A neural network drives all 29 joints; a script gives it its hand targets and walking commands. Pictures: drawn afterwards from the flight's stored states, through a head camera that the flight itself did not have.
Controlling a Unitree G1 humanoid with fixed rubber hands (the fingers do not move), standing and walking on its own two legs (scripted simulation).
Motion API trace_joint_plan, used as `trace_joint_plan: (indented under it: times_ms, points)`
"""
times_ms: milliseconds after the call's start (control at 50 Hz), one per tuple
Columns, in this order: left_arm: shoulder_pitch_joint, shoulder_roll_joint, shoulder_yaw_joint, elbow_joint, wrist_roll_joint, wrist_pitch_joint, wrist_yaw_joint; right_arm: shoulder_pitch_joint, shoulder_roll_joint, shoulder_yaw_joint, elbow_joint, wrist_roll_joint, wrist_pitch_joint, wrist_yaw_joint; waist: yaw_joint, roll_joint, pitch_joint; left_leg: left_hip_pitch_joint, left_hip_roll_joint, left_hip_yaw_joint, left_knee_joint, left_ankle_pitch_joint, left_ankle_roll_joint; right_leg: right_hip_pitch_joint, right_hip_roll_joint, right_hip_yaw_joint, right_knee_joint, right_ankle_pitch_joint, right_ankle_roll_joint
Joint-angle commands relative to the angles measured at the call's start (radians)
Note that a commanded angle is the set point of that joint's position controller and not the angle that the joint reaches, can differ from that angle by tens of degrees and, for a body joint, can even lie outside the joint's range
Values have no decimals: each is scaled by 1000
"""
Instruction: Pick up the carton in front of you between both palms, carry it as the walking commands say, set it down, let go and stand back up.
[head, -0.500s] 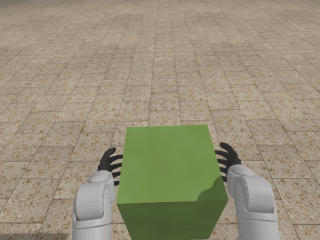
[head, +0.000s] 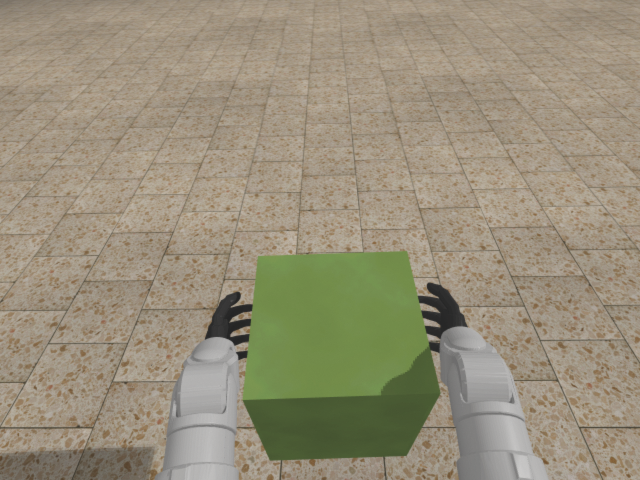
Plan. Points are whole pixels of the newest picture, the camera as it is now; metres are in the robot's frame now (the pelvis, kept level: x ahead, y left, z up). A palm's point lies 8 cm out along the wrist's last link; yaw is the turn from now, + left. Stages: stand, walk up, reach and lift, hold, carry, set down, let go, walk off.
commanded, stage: carry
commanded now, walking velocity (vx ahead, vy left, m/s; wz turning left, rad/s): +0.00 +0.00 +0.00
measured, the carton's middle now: (335, 360) +0.31 +0.00 -0.05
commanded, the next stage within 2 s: hold in 0.82 s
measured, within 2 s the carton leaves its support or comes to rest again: neither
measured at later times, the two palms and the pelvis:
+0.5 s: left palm (210, 352) +0.29 +0.16 +0.04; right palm (445, 339) +0.29 -0.14 +0.04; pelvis +0.00 +0.01 +0.00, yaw +0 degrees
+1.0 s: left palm (181, 377) +0.25 +0.19 +0.04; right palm (418, 337) +0.29 -0.11 +0.04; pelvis -0.01 +0.00 +0.01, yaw +9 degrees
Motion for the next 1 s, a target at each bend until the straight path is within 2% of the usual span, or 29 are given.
trace_joint_plan:
  times_ms: [0, 140, 340, 800, 820, 840, 860, 880, 920, 940, 960, 980]
  points:
    - [-493, -889, -506, -44, -232, -96, -218, -475, 892, 516, -25, 233, -84, 222, 0, -3, -248, -48, 118, -103, -113, 198, 7, 205, -77, 94, -27, 162, -14]
    - [-438, -902, -585, -121, -278, -50, -216, -420, 908, 597, -102, 284, -37, 222, 0, -2, -282, -21, 118, -102, -78, 280, 7, 206, -83, 90, -8, 225, -14]
    - [-450, -881, -588, -144, -285, -32, -213, -421, 884, 589, -119, 283, -18, 215, 0, 1, -243, -41, 124, -106, -94, 257, 9, 185, -80, 85, -13, 181, -5]
    - [-445, -885, -584, -135, -282, -28, -214, -419, 886, 582, -108, 282, -16, 219, 0, 7, -242, -38, 126, -103, -90, 300, 12, 184, -76, 71, -9, 176, 3]
    - [-358, -915, -554, -66, -276, -48, -217, -311, 885, 556, -149, 280, -25, 220, -15, 157, -94, -137, -29, -329, -204, 573, 12, 527, 221, 197, -4, 275, -11]
    - [-355, -885, -542, -81, -234, -83, -201, -370, 854, 576, -200, 275, -40, 221, 7, 136, -135, -99, -37, -341, -180, 661, 3, 519, 195, 244, -27, 321, -9]
    - [-320, -862, -505, -68, -208, -93, -187, -379, 847, 584, -199, 278, -39, 227, 21, 52, -146, 51, -56, -333, -155, 757, -9, 403, 193, 249, -53, 366, -3]
    - [-333, -863, -485, -59, -201, -103, -176, -413, 842, 599, -198, 286, -47, 236, 41, 73, -191, 116, -68, -322, -174, 673, -17, 403, 193, 246, -65, 323, 2]
    - [-359, -878, -501, -59, -210, -114, -174, -421, 854, 619, -163, 293, -61, 245, 42, 46, -184, 151, -75, -315, -185, 647, -26, 398, 211, 237, -82, 279, 15]
    - [-385, -883, -514, -60, -219, -116, -177, -428, 861, 615, -159, 288, -67, 246, 30, 46, -184, 174, -77, -313, -193, 619, -29, 384, 216, 235, -87, 258, 20]
    - [-453, -894, -533, -48, -233, -116, -191, -429, 871, 584, -135, 269, -71, 240, -12, 59, -165, 145, -77, -310, -208, 516, -34, 392, 215, 233, -93, 209, 16]
    - [-503, -892, -550, -37, -242, -117, -210, -421, 886, 549, -101, 249, -71, 230, -43, 41, -142, 123, -78, -304, -208, 473, -36, 384, 217, 230, -102, 185, 16]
